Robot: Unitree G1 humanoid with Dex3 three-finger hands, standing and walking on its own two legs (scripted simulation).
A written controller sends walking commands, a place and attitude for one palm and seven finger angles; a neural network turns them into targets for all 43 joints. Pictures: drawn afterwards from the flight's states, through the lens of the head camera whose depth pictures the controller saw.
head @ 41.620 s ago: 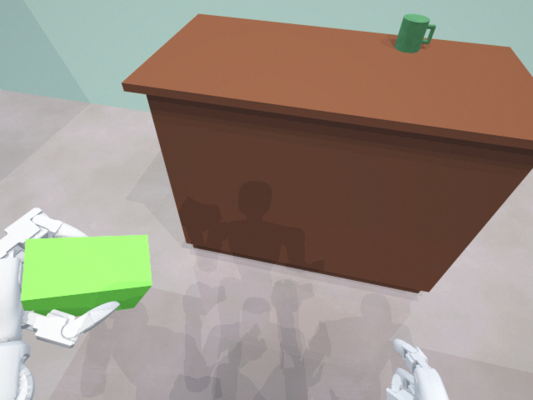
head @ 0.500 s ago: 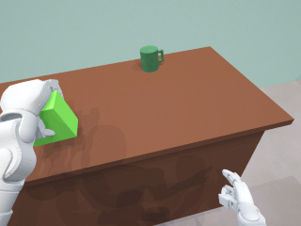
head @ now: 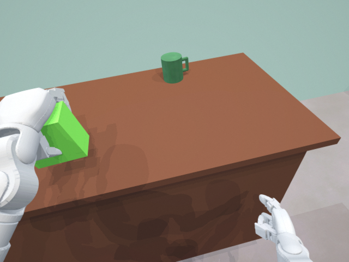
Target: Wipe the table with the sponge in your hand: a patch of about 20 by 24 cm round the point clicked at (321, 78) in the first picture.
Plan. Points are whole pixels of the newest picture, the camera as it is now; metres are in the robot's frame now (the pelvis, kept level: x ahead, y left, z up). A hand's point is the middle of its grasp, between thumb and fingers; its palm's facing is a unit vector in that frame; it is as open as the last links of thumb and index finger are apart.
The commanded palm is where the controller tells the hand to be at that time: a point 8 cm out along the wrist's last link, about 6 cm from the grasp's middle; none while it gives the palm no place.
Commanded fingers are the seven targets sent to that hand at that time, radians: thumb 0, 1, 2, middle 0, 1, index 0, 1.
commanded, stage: bring the sponge back beside the body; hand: left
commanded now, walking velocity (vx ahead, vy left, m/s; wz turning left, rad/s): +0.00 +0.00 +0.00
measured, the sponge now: (55, 141) +0.26 +0.31 +0.18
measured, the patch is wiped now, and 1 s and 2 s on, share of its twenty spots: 1.00 1.00 1.00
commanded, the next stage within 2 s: step back with the hand held close in 1.48 s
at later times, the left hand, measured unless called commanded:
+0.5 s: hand (39, 137) +0.23 +0.30 +0.23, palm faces +0.20 -0.05 -0.98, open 10.0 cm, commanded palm +0.18 +0.30 +0.30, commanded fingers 0.00 0.10 1.30 -1.20 -1.60 -1.20 -1.60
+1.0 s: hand (28, 147) +0.20 +0.28 +0.24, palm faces +0.31 -0.10 -0.95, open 10.0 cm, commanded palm +0.14 +0.29 +0.31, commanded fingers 0.00 0.10 1.30 -1.20 -1.60 -1.20 -1.60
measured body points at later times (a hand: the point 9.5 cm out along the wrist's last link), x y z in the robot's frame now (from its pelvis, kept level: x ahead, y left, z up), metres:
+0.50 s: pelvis -0.01 +0.00 +0.00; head -0.03 -0.05 +0.44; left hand +0.22 +0.29 +0.28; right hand +0.27 -0.18 -0.06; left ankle +0.03 +0.10 -0.74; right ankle +0.02 -0.09 -0.74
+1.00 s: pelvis -0.01 +0.01 +0.00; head -0.05 -0.04 +0.44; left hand +0.18 +0.29 +0.29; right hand +0.27 -0.17 -0.05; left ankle +0.03 +0.11 -0.74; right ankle +0.02 -0.09 -0.74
